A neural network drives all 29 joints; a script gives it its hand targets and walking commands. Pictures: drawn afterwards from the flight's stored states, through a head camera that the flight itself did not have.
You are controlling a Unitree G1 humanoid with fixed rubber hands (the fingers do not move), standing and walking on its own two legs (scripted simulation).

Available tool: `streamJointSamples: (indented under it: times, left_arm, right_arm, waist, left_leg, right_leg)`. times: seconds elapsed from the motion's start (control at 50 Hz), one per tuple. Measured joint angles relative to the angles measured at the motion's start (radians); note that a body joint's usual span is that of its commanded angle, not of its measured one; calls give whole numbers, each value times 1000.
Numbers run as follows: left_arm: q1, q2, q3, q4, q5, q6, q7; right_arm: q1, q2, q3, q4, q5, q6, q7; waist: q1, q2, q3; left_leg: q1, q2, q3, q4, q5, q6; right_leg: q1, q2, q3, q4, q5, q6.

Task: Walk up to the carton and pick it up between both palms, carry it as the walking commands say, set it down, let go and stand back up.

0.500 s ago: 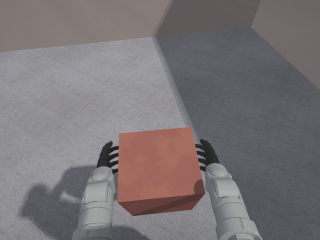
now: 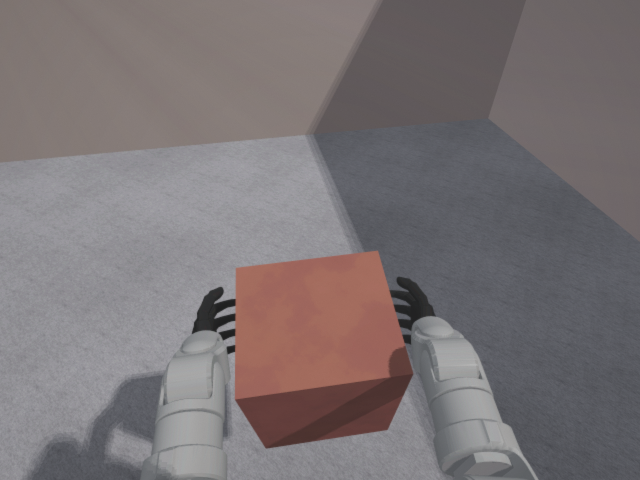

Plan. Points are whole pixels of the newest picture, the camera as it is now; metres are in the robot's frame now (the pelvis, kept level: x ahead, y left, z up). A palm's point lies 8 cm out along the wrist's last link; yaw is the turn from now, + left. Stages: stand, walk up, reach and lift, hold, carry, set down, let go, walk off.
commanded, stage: reach and lift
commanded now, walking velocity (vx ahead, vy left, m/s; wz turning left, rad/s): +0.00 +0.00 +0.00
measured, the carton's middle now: (318, 356) +0.31 +0.04 -0.03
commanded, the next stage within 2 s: hold in 1.46 s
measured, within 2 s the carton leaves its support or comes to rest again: neither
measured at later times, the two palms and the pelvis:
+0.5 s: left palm (219, 330) +0.30 +0.17 +0.04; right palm (436, 338) +0.31 -0.12 +0.04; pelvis +0.01 +0.01 +0.00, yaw +0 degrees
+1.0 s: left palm (227, 331) +0.30 +0.16 +0.04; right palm (444, 344) +0.30 -0.13 +0.04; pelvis +0.01 +0.01 +0.00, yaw +0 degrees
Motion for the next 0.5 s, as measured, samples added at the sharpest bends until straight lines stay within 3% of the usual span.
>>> streamJointSamples:
  times: [0.26,0.38,0.5]
  left_arm:
    - [-33,-12,20,-25,52,69,-35]
    - [31,7,-49,-86,29,78,-33]
    - [30,6,-69,-68,28,75,-37]
  right_arm:
    - [3,15,-10,-57,-15,73,2]
    - [73,32,9,-141,-8,84,-2]
    - [104,20,24,-184,-2,109,-8]
  waist:
    - [-20,-5,37]
    - [-44,-6,38]
    - [-62,13,28]
  left_leg:
    - [55,1,-3,-22,4,1]
    - [60,5,-2,-34,3,7]
    - [64,-3,6,-28,-5,19]
  right_leg:
    - [57,-7,-13,-22,1,-2]
    - [75,-7,-13,-64,16,1]
    - [84,-16,-6,-71,12,12]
